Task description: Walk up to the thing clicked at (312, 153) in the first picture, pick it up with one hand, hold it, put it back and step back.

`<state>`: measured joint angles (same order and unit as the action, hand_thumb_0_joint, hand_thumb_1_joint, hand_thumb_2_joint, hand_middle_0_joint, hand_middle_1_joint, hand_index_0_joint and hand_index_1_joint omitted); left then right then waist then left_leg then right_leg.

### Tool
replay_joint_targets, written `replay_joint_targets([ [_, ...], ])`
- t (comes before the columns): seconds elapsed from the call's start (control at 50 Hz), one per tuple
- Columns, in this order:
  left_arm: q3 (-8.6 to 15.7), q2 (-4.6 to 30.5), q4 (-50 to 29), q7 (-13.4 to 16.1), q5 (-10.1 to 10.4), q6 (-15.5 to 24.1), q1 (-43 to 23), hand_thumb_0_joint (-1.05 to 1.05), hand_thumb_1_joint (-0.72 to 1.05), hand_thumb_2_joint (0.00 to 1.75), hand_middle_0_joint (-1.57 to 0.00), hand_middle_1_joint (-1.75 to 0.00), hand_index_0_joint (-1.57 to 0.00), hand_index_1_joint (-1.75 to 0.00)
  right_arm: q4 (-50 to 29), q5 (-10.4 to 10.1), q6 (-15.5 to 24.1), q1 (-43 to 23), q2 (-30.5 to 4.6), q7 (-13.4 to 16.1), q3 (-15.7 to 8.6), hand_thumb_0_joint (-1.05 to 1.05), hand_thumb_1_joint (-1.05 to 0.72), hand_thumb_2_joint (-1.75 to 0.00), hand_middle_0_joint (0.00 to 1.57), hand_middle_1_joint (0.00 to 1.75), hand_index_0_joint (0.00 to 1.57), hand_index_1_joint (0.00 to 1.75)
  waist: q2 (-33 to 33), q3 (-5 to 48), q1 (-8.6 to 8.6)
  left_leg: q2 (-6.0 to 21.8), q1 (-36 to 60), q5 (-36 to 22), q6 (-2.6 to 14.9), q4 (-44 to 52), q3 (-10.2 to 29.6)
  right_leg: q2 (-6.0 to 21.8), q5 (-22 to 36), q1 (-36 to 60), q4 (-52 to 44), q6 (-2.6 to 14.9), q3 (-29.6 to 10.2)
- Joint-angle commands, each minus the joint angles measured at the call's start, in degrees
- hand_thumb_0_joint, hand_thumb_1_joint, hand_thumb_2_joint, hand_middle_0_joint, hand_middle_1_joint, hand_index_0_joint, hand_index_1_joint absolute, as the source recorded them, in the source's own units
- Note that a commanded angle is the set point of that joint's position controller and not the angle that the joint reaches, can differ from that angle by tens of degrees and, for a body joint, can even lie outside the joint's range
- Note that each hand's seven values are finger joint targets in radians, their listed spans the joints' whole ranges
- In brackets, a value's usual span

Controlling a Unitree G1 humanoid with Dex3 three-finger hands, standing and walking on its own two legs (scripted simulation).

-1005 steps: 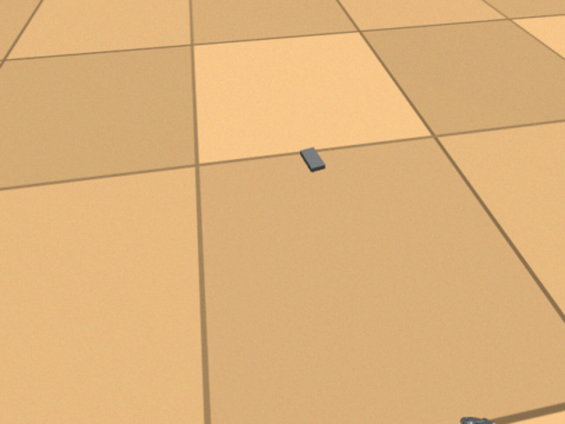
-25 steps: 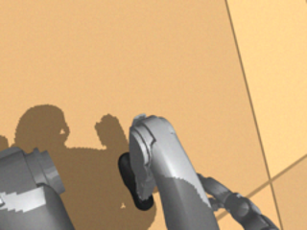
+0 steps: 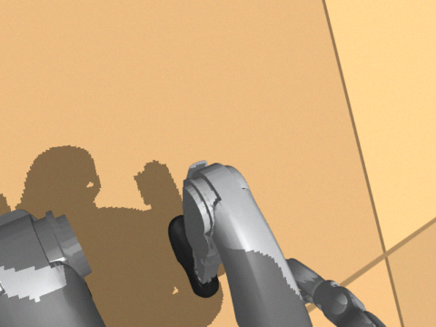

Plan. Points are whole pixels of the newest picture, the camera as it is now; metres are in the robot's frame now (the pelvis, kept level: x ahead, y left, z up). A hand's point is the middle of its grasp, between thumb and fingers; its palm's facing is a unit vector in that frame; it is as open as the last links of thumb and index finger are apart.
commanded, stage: close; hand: left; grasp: from above
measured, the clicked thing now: out of the picture +0.40 +0.37 -0.29
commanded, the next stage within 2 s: settle in 0.52 s
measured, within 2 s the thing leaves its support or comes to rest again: leaves its support in 0.94 s
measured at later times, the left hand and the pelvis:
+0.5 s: hand out of the picture +0.39 +0.36 -0.25, palm faces -0.41 -0.18 -0.89, open 10.3 cm; pelvis +0.00 +0.00 +0.00, yaw +0 degrees
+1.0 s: hand out of the picture +0.38 +0.37 -0.24, palm faces -0.44 -0.19 -0.88, open 10.2 cm; pelvis +0.00 +0.00 +0.00, yaw +1 degrees
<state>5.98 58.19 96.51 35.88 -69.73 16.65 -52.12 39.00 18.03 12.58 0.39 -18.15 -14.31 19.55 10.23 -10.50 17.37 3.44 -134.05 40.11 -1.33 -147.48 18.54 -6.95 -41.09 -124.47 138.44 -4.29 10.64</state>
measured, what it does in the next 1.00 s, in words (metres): stands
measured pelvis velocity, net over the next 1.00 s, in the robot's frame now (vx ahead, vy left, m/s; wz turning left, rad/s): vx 0.00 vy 0.00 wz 0.01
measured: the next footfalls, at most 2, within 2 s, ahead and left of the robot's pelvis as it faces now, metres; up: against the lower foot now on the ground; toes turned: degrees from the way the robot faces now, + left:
none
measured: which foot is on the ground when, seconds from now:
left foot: down 0.00-1.00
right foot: down 0.00-1.00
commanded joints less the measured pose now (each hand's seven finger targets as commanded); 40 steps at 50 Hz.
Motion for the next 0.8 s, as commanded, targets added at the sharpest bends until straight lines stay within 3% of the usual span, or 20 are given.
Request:
replay_joint_targets([
  [0.0, 0.3, 11.2, -2.3, 1.6, -0.5, 1.0, -8.4, 0.00, 0.09, 0.57, -0.48, -0.72, -0.52, -0.68, 0.1, 0.2, -0.4, 7.8, -19.1, 1.2, -5.1, 0.00, -0.88, -0.90, 0.20, 0.30, 0.20, 0.30, -27.2, 34.5, 2.44, 2.0, 26.7, -10.1, 1.44, 14.6, -7.0, -2.0, 15.8, 17.7, -12.9, 4.49, 6.5],
  [0.04, -0.2, 10.4, -2.1, 2.0, -1.2, 0.8, -8.7, 0.00, 0.12, 0.56, -0.50, -0.71, -0.54, -0.67, 0.4, 0.2, -0.4, 8.2, -18.5, 1.2, -5.0, 0.00, -0.88, -0.90, 0.20, 0.30, 0.20, 0.30, -27.7, 34.1, 2.63, 1.9, 27.3, -10.6, 1.31, 14.4, -7.0, -1.9, 16.1, 16.9, -12.2, 4.55, 6.8],
  [0.14, -0.4, 11.5, -3.7, 2.6, -0.9, 0.0, -11.1, 0.00, 0.20, 0.53, -0.57, -0.68, -0.61, -0.64, 0.3, 0.0, 0.0, 7.3, -18.8, 1.4, -5.1, 0.00, -0.89, -0.90, 0.20, 0.30, 0.20, 0.30, -29.0, 33.0, 2.51, 1.9, 26.2, -8.0, 1.06, 14.9, -6.6, -1.6, 13.5, 14.2, -12.0, 4.91, 7.1],
  [0.24, -0.8, 9.9, -2.8, 2.9, -0.8, -0.9, -10.2, 0.00, 0.29, 0.52, -0.64, -0.65, -0.68, -0.61, 0.2, 0.1, 0.0, 7.0, -18.5, 1.5, -5.2, 0.00, -0.89, -0.90, 0.20, 0.30, 0.20, 0.30, -27.1, 33.4, 2.38, 1.9, 25.6, -8.9, 1.21, 14.4, -6.7, -1.7, 14.5, 15.1, -12.1, 4.67, 6.8],
  [0.3, -0.2, 10.8, -2.3, 2.8, -0.8, -1.4, -10.1, 0.00, 0.34, 0.51, -0.69, -0.61, -0.72, -0.58, 0.1, 0.2, 0.0, 7.5, -18.8, 1.4, -5.2, 0.00, -0.89, -0.90, 0.20, 0.30, 0.20, 0.30, -27.2, 34.2, 2.53, 2.0, 26.4, -10.6, 1.33, 14.1, -6.8, -1.9, 16.2, 16.3, -12.2, 4.47, 6.6],
  [0.36, 0.4, 11.1, -2.0, 3.0, -0.1, -1.8, -9.8, 0.00, 0.38, 0.51, -0.72, -0.61, -0.75, -0.58, -0.1, 0.2, -0.3, 7.1, -18.9, 1.7, -5.4, 0.00, -0.89, -0.90, 0.20, 0.30, 0.20, 0.30, -26.6, 33.3, 2.15, 1.9, 24.5, -8.4, 1.38, 14.7, -6.9, -1.9, 14.1, 16.0, -13.0, 4.65, 6.5],
  [0.42, -0.1, 11.5, -3.5, 1.9, -0.6, -1.9, -11.7, 0.00, 0.39, 0.50, -0.75, -0.58, -0.77, -0.55, -0.3, -0.2, 0.1, 7.3, -18.6, 1.3, -5.5, 0.00, -0.89, -0.90, 0.20, 0.30, 0.20, 0.30, -28.2, 33.7, 2.16, 1.9, 26.0, -9.2, 1.22, 14.4, -6.6, -1.5, 14.7, 14.4, -11.4, 4.64, 6.6],
  [0.46, 1.0, 11.4, -3.7, 1.9, -0.3, -2.0, -10.2, 0.00, 0.44, 0.50, -0.78, -0.57, -0.80, -0.54, -0.2, -0.3, -0.1, 7.5, -19.1, 1.4, -5.9, 0.00, -0.89, -0.90, 0.20, 0.30, 0.20, 0.30, -28.9, 35.2, 1.60, 1.9, 27.7, -10.8, 0.94, 15.2, -6.2, -1.5, 15.9, 15.2, -11.4, 4.61, 7.1],
  [0.48, 0.1, 10.6, -1.8, 1.7, -0.2, -2.3, -9.9, 0.00, 0.47, 0.50, -0.80, -0.57, -0.83, -0.54, -0.5, -0.2, -0.1, 7.0, -18.6, 1.4, -5.7, 0.00, -0.89, -0.90, 0.20, 0.30, 0.20, 0.30, -28.3, 33.2, 2.18, 1.9, 25.9, -9.3, 1.16, 14.8, -6.7, -1.6, 14.9, 14.8, -11.7, 4.66, 6.5],
  [0.56, 0.1, 10.9, -2.8, 0.9, -0.2, -2.2, -10.1, 0.00, 0.51, 0.52, -0.85, -0.56, -0.87, -0.54, -0.7, -0.5, -0.3, 7.5, -18.6, 1.4, -5.8, 0.00, -0.89, -0.90, 0.20, 0.30, 0.20, 0.30, -27.7, 32.9, 1.84, 1.7, 25.2, -8.8, 1.25, 15.0, -6.9, -1.5, 14.4, 14.9, -12.0, 4.68, 6.3],
  [0.6, 1.5, 11.9, -2.8, 1.1, 0.0, -2.4, -8.7, 0.00, 0.55, 0.53, -0.88, -0.56, -0.90, -0.54, -0.6, 0.0, -0.7, 7.5, -18.8, 1.6, -5.9, 0.00, -0.89, -0.90, 0.20, 0.30, 0.20, 0.30, -28.6, 35.7, 0.80, 1.7, 26.0, -9.5, 1.20, 15.0, -7.0, -1.7, 14.7, 16.3, -12.1, 4.79, 6.3],
  [0.66, 0.7, 11.2, -3.8, 0.4, 0.0, -2.5, -10.3, 0.00, 0.57, 0.62, -0.94, -0.63, -0.97, -0.60, -0.6, -0.3, -0.7, 8.0, -18.6, 1.4, -5.8, 0.00, -0.91, -0.90, 0.20, 0.30, 0.20, 0.30, -28.6, 34.7, 1.68, 1.7, 25.8, -9.8, 1.25, 15.0, -6.9, -1.5, 15.1, 15.1, -11.5, 4.75, 6.4],
  [0.72, 1.6, 12.4, -4.8, -0.6, 0.3, -2.8, -10.3, 0.00, 0.60, 0.65, -0.97, -0.62, -0.99, -0.61, -0.6, -0.7, -0.8, 8.1, -18.7, 1.4, -6.4, 0.00, -0.91, -0.90, 0.20, 0.30, 0.20, 0.30, -31.5, 34.8, 0.66, 1.6, 26.9, -9.2, 0.71, 16.1, -6.5, -1.2, 14.0, 13.5, -10.7, 5.14, 6.7],
  [0.78, 3.2, 13.8, -8.2, -1.4, 0.1, -3.1, -9.9, 0.00, 0.61, 0.66, -1.00, -0.60, -1.01, -0.59, -0.5, -0.6, -1.5, 8.6, -18.5, 1.6, -6.9, 0.00, -0.91, -0.90, 0.20, 0.30, 0.20, 0.30, -34.1, 39.8, -0.37, 1.5, 29.5, -12.3, 0.59, 16.0, -7.3, -1.3, 16.5, 16.2, -10.7, 5.23, 6.2],
])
